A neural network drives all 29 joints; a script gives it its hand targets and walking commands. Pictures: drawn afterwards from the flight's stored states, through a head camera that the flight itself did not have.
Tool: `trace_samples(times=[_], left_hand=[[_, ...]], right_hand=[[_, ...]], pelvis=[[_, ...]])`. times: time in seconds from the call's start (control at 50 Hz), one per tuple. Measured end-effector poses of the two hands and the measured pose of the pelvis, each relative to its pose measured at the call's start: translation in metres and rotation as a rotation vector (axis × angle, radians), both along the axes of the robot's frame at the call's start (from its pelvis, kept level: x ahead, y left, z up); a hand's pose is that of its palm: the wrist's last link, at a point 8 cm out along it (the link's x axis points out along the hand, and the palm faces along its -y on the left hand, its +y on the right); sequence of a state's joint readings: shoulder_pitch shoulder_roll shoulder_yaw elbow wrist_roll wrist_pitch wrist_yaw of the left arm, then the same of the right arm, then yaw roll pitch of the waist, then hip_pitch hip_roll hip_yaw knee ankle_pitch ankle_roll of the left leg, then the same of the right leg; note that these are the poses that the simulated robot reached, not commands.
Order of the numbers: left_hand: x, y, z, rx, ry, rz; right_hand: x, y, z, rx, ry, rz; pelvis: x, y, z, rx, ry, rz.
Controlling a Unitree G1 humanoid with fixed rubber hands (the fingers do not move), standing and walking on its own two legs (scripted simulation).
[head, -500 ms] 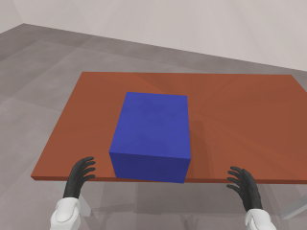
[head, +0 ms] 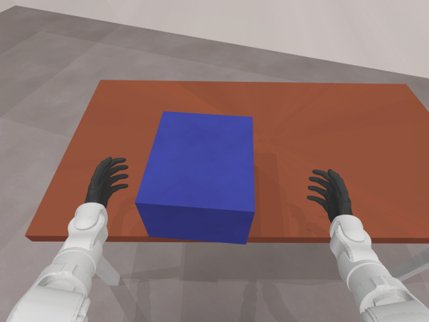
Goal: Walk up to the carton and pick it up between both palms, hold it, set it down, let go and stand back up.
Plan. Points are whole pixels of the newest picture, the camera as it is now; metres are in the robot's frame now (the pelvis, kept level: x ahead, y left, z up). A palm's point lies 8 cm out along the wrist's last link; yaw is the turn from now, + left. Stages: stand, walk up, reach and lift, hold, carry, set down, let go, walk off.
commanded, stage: reach and lift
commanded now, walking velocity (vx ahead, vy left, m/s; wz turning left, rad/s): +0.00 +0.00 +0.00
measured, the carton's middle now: (202, 174) +0.48 +0.04 -0.08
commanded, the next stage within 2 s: none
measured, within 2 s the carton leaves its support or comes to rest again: neither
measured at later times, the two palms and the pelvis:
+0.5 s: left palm (116, 169) +0.42 +0.22 +0.03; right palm (335, 177) +0.40 -0.24 +0.03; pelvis -0.01 +0.00 -0.02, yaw +0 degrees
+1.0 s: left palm (123, 144) +0.47 +0.21 +0.05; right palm (326, 156) +0.45 -0.23 +0.04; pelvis -0.01 +0.01 -0.02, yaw -1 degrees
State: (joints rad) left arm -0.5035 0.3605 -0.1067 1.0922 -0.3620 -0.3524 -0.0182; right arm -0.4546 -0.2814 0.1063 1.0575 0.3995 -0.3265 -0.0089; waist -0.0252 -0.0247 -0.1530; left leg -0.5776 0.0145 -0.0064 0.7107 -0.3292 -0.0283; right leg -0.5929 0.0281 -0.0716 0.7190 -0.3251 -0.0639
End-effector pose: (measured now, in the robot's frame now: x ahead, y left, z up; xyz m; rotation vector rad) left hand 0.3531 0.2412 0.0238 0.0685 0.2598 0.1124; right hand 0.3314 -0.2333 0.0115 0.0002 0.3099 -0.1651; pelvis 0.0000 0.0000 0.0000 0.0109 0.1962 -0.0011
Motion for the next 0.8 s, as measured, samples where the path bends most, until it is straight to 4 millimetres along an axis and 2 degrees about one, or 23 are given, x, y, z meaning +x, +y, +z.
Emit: trace_samples(times=[0.12, 0.24, 0.36, 0.8], left_hand=[[0.018, -0.005, 0.004, 0.008, 0.014, -0.011], [0.035, -0.016, 0.010, -0.001, 0.001, -0.030], [0.044, -0.021, 0.006, -0.014, 0.022, -0.033], [0.100, -0.030, 0.029, -0.002, -0.012, -0.025]], right_hand=[[0.018, -0.006, 0.002, -0.007, -0.007, 0.000], [0.037, -0.009, 0.012, -0.005, -0.049, 0.003], [0.048, -0.010, 0.015, -0.019, -0.041, 0.001], [0.097, 0.001, 0.034, -0.013, -0.044, 0.000]], pelvis=[[0.000, -0.002, -0.003, 0.006, 0.038, 0.001], [-0.001, -0.003, -0.006, 0.013, 0.081, -0.003], [-0.005, -0.004, -0.009, 0.019, 0.108, -0.008], [-0.016, 0.004, -0.021, -0.003, 0.241, -0.008]])
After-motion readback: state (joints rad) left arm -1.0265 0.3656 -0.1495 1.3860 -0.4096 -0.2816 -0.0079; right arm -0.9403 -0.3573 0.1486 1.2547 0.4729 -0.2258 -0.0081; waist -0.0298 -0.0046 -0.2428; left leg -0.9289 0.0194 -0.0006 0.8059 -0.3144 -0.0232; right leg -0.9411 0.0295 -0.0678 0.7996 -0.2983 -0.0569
